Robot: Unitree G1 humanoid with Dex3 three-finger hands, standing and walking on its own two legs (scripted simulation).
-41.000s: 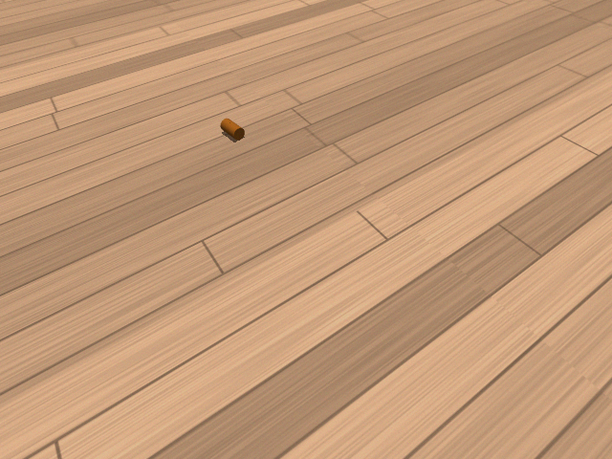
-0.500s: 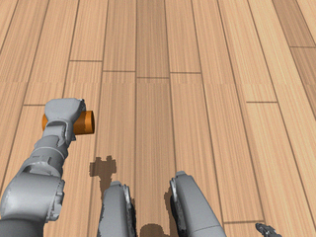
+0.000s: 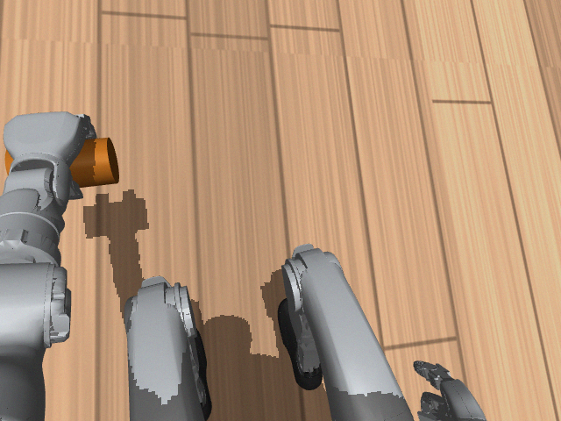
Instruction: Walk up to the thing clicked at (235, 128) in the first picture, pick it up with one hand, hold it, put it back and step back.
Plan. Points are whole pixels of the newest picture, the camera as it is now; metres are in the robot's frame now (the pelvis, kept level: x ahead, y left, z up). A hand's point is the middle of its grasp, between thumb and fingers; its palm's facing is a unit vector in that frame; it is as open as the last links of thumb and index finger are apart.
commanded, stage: crouch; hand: left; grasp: from above
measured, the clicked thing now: (67, 165) +0.50 +0.24 -0.18
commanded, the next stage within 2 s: lower in 0.82 s
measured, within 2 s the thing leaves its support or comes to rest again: neither
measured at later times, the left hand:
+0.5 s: hand (77, 164) +0.52 +0.24 -0.23, palm faces -0.46 +0.00 -0.89, open 9.8 cm
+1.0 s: hand (86, 161) +0.54 +0.24 -0.27, palm faces -0.46 +0.00 -0.89, open 9.8 cm
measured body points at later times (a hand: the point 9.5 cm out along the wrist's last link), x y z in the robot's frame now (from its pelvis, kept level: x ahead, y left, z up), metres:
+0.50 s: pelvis +0.00 +0.00 -0.07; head +0.26 +0.05 +0.30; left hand +0.54 +0.24 -0.18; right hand +0.00 -0.27 -0.16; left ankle +0.07 +0.12 -0.40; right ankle +0.08 -0.13 -0.40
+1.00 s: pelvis -0.01 +0.00 -0.10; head +0.27 +0.05 +0.25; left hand +0.56 +0.23 -0.22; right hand -0.02 -0.26 -0.19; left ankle +0.07 +0.12 -0.40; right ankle +0.08 -0.13 -0.40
